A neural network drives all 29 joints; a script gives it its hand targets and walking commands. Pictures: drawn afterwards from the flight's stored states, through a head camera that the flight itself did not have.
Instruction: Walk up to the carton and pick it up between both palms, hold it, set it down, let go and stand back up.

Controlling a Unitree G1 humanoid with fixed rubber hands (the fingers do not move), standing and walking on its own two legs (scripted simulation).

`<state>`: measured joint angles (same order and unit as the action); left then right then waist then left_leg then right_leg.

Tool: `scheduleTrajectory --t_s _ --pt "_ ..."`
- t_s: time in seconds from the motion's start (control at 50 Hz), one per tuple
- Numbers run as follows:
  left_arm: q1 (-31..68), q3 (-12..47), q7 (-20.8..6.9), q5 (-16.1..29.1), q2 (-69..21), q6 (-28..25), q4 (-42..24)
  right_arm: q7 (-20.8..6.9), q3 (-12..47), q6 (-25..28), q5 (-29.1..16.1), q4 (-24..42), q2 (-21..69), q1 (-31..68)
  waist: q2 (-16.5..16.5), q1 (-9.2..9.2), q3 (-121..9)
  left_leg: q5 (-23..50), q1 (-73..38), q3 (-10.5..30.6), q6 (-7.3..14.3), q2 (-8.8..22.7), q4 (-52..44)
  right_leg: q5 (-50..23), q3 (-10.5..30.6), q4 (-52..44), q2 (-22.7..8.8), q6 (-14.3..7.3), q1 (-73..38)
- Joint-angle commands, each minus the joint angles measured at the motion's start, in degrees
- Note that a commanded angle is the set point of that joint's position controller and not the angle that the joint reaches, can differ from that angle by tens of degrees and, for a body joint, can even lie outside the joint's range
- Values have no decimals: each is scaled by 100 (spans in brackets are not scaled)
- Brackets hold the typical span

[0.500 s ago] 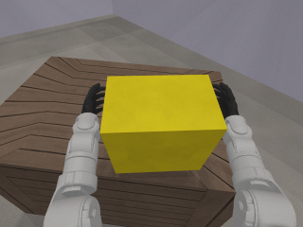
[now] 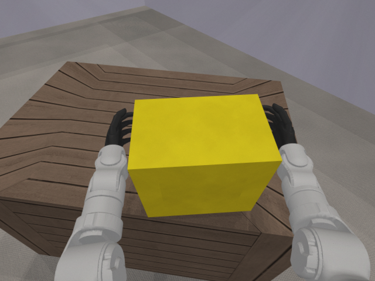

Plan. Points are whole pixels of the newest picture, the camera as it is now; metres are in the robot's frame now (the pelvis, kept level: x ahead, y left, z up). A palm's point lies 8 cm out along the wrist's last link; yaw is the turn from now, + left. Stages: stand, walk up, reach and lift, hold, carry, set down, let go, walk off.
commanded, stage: set down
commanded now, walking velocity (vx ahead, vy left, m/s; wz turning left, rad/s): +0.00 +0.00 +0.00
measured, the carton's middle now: (198, 160) +0.41 +0.01 +0.03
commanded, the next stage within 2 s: none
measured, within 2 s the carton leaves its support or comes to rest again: rests again in 1.42 s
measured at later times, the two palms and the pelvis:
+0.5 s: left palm (119, 147) +0.40 +0.20 +0.08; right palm (278, 136) +0.43 -0.17 +0.10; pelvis +0.01 +0.00 +0.00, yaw -1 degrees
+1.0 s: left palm (123, 149) +0.40 +0.19 +0.06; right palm (279, 139) +0.44 -0.18 +0.09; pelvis +0.00 +0.00 +0.00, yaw -1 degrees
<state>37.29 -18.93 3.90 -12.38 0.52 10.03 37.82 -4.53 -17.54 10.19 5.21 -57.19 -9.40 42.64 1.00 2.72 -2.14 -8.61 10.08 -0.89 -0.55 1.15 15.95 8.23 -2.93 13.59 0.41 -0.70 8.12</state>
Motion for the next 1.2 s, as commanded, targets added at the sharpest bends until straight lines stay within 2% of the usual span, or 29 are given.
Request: scheduleTrajectory --t_s 0.0,0.12,0.2,0.4,0.54,0.66,0.8,0.88,1.0,1.1,1.18 --pt "3617 1432 -584 134 -2367 -568 -496 -654 862 112 352 565 2387 3355 112 99 -2645 1637 -717 -400 -123 -64 46 -1442 -213 198 2 233 -739" --pt "3803 1035 -589 -37 -2270 -630 -177 -761 459 25 653 278 2464 3379 185 157 -2501 1145 -406 -486 -33 -71 -92 -1119 -158 224 -66 285 -729" --pt "3877 905 -581 -115 -2270 -684 -86 -804 279 4 797 118 2521 3351 158 145 -2560 1184 -378 -509 -34 -71 -68 -1220 -156 278 -76 302 -722" --pt "3830 1115 -443 -88 -2482 -892 -138 -834 233 209 869 -58 2476 3333 -46 111 -3180 2320 -834 -450 -197 -14 334 -1990 -270 412 36 238 -392" --pt "3659 1186 -404 -28 -2559 -981 -57 -836 342 310 818 -188 2400 3333 -7 153 -3342 2820 -813 -405 -204 19 514 -2413 -272 480 66 210 -245" --pt "3630 1107 -419 -11 -2563 -1097 76 -826 419 368 826 -279 2458 3342 142 178 -3514 2792 -457 -417 -128 6 518 -2897 -201 615 20 268 -436" --pt "3625 818 -516 -105 -2489 -1256 457 -788 432 427 953 -286 2602 3403 435 200 -3491 2212 313 -475 19 -38 325 -3443 -67 828 -101 406 -1038" --pt "3673 666 -541 -179 -2425 -1318 607 -802 329 401 1031 -408 2614 3343 474 194 -3324 1836 465 -504 47 -34 197 -3122 -47 802 -119 417 -1058" --pt "3738 537 -487 -287 -2352 -1284 687 -894 22 292 1155 -549 2523 3265 330 207 -3103 1451 223 -526 36 -1 129 -1942 -108 567 -80 328 -474" --pt "3754 514 -381 -360 -2349 -1186 627 -1012 -240 206 1253 -526 2408 3278 117 264 -3043 1443 -204 -512 -4 38 199 -986 -206 363 -22 213 194" --pt "3671 502 -331 -419 -2368 -1117 587 -1068 -359 166 1319 -464 2339 3258 33 272 -3014 1548 -393 -496 -21 46 258 -783 -243 309 -3 177 414"
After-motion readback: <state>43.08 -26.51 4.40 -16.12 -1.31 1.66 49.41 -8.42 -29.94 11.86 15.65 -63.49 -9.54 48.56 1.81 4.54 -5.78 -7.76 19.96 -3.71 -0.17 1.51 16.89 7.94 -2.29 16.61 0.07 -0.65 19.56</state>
